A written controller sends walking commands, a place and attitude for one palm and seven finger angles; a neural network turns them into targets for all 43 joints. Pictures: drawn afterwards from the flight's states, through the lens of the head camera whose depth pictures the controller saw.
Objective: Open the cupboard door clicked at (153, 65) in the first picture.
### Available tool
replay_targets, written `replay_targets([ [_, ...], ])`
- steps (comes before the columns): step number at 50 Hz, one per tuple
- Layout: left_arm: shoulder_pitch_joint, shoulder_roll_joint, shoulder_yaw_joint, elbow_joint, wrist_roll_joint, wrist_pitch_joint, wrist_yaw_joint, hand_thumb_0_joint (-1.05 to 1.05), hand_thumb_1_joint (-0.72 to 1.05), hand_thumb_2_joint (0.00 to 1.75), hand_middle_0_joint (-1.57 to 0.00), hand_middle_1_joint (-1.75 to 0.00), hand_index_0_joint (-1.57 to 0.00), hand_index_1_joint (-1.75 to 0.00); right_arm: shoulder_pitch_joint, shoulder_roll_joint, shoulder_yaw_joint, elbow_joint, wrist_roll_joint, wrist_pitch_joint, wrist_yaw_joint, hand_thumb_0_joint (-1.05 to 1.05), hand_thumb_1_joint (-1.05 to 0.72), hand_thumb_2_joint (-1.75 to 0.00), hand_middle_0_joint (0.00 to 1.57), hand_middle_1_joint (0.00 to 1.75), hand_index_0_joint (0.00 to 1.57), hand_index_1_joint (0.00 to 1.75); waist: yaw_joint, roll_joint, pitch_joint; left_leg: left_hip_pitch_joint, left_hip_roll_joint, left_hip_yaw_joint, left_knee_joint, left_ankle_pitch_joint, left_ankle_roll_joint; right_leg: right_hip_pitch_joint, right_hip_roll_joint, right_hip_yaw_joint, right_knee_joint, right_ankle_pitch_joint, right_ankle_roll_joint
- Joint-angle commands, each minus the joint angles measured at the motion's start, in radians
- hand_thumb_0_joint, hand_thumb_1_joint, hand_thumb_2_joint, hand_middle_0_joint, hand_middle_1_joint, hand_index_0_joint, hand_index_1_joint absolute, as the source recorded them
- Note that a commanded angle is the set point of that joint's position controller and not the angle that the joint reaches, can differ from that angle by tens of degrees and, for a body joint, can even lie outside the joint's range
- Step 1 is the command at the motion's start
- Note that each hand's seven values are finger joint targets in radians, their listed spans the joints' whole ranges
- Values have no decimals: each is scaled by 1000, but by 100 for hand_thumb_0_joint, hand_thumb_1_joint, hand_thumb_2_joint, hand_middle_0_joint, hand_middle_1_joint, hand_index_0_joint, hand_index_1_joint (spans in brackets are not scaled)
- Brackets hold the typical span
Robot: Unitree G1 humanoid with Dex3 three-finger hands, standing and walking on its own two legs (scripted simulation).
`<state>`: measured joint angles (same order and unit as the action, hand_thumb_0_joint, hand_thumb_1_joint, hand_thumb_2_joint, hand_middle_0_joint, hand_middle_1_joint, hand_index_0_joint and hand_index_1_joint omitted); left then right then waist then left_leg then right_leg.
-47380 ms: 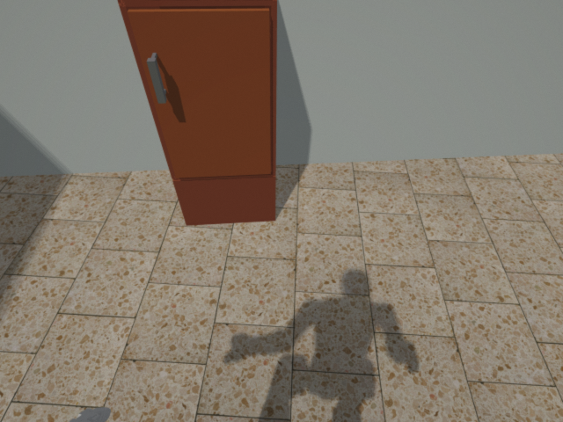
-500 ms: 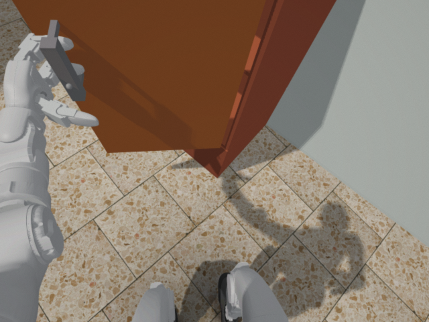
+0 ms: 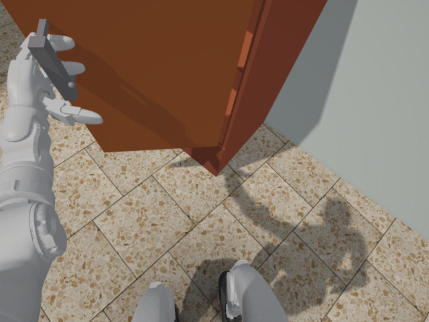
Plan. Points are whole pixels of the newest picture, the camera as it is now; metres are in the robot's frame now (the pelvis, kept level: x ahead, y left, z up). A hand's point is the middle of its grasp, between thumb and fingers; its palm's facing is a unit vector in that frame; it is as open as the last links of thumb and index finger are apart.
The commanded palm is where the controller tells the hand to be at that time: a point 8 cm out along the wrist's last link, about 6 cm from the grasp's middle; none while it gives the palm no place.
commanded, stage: slide the fingers in behind the handle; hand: left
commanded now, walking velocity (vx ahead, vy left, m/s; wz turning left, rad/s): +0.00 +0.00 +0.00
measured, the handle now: (58, 62) +0.57 +0.23 +0.06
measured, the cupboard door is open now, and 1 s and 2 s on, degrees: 45 45 82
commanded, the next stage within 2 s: close the thumb around the handle in 0.16 s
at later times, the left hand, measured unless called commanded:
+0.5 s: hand (70, 84) +0.52 +0.21 +0.06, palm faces +0.02 -1.00 -0.03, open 12.3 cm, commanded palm +0.50 +0.24 +0.06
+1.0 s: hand (68, 87) +0.51 +0.21 +0.06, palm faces +0.02 -1.00 -0.02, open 5.8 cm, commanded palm +0.49 +0.25 +0.06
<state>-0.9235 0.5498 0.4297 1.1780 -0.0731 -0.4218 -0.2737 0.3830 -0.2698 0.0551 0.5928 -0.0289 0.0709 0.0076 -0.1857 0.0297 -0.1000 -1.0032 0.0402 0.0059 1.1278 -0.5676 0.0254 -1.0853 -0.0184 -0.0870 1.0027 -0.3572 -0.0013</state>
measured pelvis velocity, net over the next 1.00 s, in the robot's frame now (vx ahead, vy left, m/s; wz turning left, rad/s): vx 0.00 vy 0.01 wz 0.00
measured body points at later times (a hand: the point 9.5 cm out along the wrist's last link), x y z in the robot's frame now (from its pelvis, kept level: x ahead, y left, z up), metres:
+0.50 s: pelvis +0.00 +0.00 +0.00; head +0.16 +0.03 +0.42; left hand +0.52 +0.26 +0.06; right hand +0.00 -0.26 -0.11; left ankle -0.03 +0.10 -0.65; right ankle +0.06 -0.13 -0.65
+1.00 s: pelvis +0.00 +0.01 +0.00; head +0.15 +0.03 +0.43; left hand +0.51 +0.26 +0.06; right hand +0.01 -0.26 -0.11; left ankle -0.03 +0.10 -0.65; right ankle +0.06 -0.13 -0.65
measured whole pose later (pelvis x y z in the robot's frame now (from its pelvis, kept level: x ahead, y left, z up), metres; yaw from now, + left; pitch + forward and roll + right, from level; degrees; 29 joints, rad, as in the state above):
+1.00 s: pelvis +0.00 +0.01 +0.00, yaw +0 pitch +25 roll -4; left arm -0.88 0.52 0.43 1.14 -0.09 -0.43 -0.27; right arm 0.38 -0.27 0.05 0.59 -0.03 0.07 0.01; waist -0.18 0.03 -0.11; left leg -0.98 0.04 0.01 1.12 -0.57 0.03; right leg -1.06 -0.02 -0.08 0.99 -0.36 0.01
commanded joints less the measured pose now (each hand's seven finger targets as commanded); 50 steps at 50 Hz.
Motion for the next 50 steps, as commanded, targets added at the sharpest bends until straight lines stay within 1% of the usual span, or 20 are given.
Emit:
replay_targets([
  [1,-455,248,13,-219,-14,-71,9,0,-50,30,-30,-120,-30,-120,191,-185,-69,-36,-5,-13,-21,0,-90,-90,20,30,20,30,-24,139,-506,229,-25,-59,-142,452,-9,372,47,50,-52,276,-23],
  [3,-424,252,24,-209,-15,-71,7,0,-50,30,-30,-120,-30,-120,197,-187,-72,-32,-7,-14,-18,0,-90,-90,20,30,20,30,-15,128,-549,247,-23,-60,-136,480,-14,382,46,50,-48,292,-20],
  [5,-422,232,9,-192,-19,-64,4,0,-50,30,-30,-120,-30,-120,193,-187,-71,-31,-4,-14,-17,0,-90,-90,20,30,20,30,-24,118,-505,228,-23,-55,-140,458,-12,371,47,50,-57,281,-18],
  [8,-436,281,39,-179,-14,-59,3,0,-50,30,-30,-120,-30,-120,196,-191,-68,-30,-5,-11,-20,0,-90,-90,20,30,20,30,-22,114,-506,202,-24,-55,-134,441,-8,380,47,55,-53,276,-18],
  [13,-418,262,28,-221,-19,-61,-3,0,-50,30,-30,-120,-30,-120,198,-187,-71,-38,-5,-8,-17,0,-90,-90,20,30,20,30,-11,164,-550,266,-20,-62,-135,519,-19,374,48,48,-44,311,-21],
  [15,-401,222,6,-201,-28,-50,-3,0,-39,35,-31,-121,-31,-121,193,-188,-70,-37,-3,-8,-14,0,-90,-90,20,30,20,30,-21,132,-505,258,-16,-64,-141,495,-18,345,50,40,-55,281,-19],
  [18,-418,273,46,-234,-22,-65,7,0,-22,42,-32,-123,-32,-123,200,-191,-74,-37,-7,-9,-15,0,-90,-90,20,30,20,30,-4,161,-565,278,-19,-64,-134,514,-21,364,50,45,-46,294,-22],
  [20,-423,251,22,-219,-18,-62,9,0,-11,47,-33,-124,-33,-124,194,-187,-70,-36,-6,-10,-15,0,-90,-90,20,30,20,30,-21,129,-512,243,-18,-60,-139,485,-16,366,50,45,-52,289,-18],
  [23,-421,244,16,-206,-12,-65,14,0,6,54,-34,-126,-34,-126,197,-188,-70,-32,-7,-7,-16,0,-90,-90,20,30,20,30,-15,147,-500,265,-17,-71,-143,499,-23,336,50,38,-48,269,-22],
  [24,-428,236,13,-217,-15,-65,16,0,12,56,-34,-127,-34,-127,197,-188,-72,-33,-8,-8,-14,0,-90,-90,20,30,20,30,-21,152,-509,271,-17,-68,-142,504,-22,337,50,38,-50,275,-20],
  [27,-408,247,27,-263,-21,-79,12,0,28,64,-36,-128,-36,-128,205,-187,-76,-36,-10,-8,-11,0,-90,-90,20,30,20,30,0,176,-592,335,-14,-75,-135,604,-35,362,51,37,-40,326,-23],
  [31,-369,208,9,-235,-31,-70,8,0,51,73,-37,-131,-37,-131,202,-184,-76,-40,-7,-2,-10,0,-90,-90,20,30,20,30,-9,123,-529,289,-14,-68,-143,575,-25,376,55,35,-49,332,-23],
  [32,-376,216,16,-244,-31,-69,9,0,56,76,-38,-131,-38,-131,198,-184,-77,-34,-5,-1,-10,0,-90,-90,20,30,20,30,-6,147,-526,294,-13,-64,-144,573,-27,371,52,38,-53,332,-21],
  [34,-350,225,27,-232,-29,-67,13,0,68,80,-38,-133,-38,-133,199,-184,-78,-37,-5,0,-10,0,-90,-90,20,30,20,30,0,113,-513,275,-15,-63,-151,549,-24,386,52,37,-55,324,-20],
  [37,-374,257,48,-253,-29,-81,17,0,84,88,-40,-134,-40,-134,193,-184,-76,-39,-6,-1,-12,0,-90,-90,20,30,20,30,1,116,-517,258,-18,-57,-149,536,-21,409,52,44,-54,338,-22],
  [38,-356,238,34,-231,-26,-80,13,0,90,90,-40,-135,-40,-135,193,-181,-76,-39,-4,-2,-12,0,-90,-90,20,30,20,30,-1,109,-505,248,-21,-55,-148,524,-19,408,51,46,-55,334,-20],
  [41,-388,221,15,-261,-27,-93,9,0,90,90,-40,-135,-40,-135,189,-181,-77,-41,-6,-7,-13,0,-90,-90,20,30,20,30,-3,160,-514,296,-19,-63,-150,542,-26,368,51,39,-50,308,-25],
  [44,-354,211,18,-235,-38,-89,2,0,90,90,-40,-135,-40,-135,189,-184,-80,-33,-6,-5,-12,0,-90,-90,20,30,20,30,-1,128,-518,300,-16,-64,-147,558,-30,375,51,38,-57,317,-21],
  [48,-352,239,37,-253,-34,-89,6,0,90,90,-40,-135,-40,-135,186,-182,-78,-35,-5,-5,-13,0,-90,-90,20,30,20,30,10,149,-534,295,-16,-63,-146,583,-32,393,50,41,-49,343,-23],
  [50,-334,234,37,-266,-39,-90,4,0,90,90,-40,-135,-40,-135,183,-183,-80,-42,-4,-6,-11,0,-90,-90,20,30,20,30,11,116,-540,283,-18,-57,-145,558,-25,417,51,46,-54,347,-21],
])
